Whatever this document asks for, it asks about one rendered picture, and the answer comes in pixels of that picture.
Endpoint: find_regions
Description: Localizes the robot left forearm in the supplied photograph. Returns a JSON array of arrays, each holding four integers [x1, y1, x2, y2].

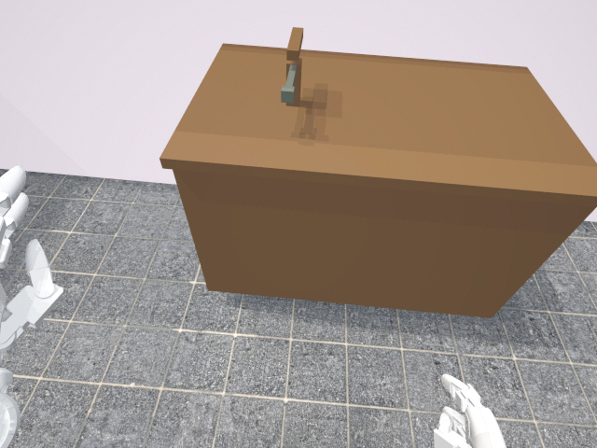
[[0, 368, 21, 448]]

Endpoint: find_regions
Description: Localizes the tap lever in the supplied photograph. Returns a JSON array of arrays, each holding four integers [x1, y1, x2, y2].
[[281, 64, 297, 104]]

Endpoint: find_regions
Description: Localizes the robot left hand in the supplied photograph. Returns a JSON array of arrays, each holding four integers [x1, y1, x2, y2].
[[0, 166, 63, 367]]

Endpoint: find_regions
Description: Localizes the counter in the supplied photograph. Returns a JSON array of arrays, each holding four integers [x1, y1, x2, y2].
[[160, 27, 597, 318]]

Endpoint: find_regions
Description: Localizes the robot right hand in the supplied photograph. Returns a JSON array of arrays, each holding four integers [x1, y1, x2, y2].
[[434, 374, 507, 448]]

